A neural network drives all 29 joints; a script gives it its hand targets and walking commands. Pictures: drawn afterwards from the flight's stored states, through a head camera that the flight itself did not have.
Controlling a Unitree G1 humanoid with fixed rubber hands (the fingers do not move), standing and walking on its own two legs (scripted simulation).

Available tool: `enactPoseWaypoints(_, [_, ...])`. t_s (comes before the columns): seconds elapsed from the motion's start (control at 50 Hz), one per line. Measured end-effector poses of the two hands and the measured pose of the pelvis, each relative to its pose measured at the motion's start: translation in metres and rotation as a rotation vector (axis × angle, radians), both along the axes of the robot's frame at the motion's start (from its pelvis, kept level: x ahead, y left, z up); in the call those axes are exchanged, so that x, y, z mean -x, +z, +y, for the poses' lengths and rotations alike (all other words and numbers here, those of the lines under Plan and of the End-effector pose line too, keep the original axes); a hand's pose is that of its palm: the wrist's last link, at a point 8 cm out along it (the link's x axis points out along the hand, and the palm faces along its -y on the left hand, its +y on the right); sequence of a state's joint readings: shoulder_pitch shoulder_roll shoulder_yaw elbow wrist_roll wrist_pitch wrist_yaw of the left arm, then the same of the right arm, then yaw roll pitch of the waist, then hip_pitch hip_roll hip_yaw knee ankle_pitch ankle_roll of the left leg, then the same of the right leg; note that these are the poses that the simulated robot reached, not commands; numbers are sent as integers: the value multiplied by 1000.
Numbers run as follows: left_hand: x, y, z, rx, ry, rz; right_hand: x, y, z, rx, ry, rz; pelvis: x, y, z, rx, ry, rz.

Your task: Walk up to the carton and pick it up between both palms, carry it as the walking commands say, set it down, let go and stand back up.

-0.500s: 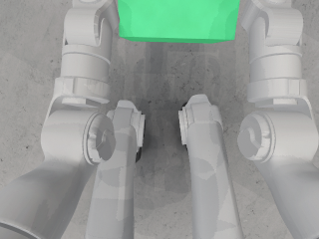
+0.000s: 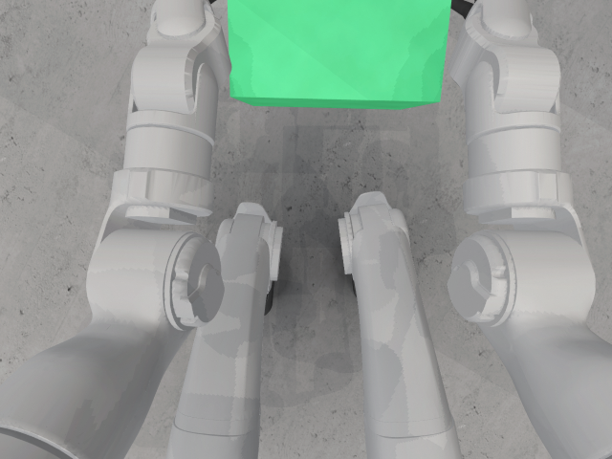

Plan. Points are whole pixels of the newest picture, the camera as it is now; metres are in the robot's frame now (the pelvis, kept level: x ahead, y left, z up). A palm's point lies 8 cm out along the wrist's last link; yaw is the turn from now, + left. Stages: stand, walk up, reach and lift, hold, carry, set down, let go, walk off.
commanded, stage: reach and lift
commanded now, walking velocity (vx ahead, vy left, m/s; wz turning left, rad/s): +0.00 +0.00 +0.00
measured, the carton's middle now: (333, 22) +0.55 -0.05 -0.15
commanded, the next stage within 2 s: none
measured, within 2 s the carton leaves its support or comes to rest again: neither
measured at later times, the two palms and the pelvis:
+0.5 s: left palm out of the picture +0.52 +0.10 +0.01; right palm out of the picture +0.50 -0.18 +0.00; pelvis +0.01 +0.00 +0.06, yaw -1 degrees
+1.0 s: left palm out of the picture +0.49 +0.11 +0.08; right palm out of the picture +0.48 -0.17 +0.08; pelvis +0.01 +0.01 +0.12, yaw -1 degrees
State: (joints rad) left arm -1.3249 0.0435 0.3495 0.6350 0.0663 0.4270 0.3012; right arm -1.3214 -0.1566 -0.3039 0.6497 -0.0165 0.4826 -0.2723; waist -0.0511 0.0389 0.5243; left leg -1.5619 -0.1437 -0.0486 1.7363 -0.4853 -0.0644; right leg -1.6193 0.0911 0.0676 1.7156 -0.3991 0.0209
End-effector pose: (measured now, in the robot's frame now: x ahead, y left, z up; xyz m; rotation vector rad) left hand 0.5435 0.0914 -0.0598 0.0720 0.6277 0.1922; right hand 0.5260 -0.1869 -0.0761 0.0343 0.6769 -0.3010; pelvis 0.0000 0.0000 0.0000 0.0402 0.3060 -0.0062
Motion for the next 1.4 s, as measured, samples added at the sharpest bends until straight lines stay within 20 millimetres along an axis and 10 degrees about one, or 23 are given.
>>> enactPoseWaypoints(1.4, [64, 202, 21, 21, 8, -3, 64, 207, 21, -1, -21, -10, -17, 168, 8, 34, -20, -259])
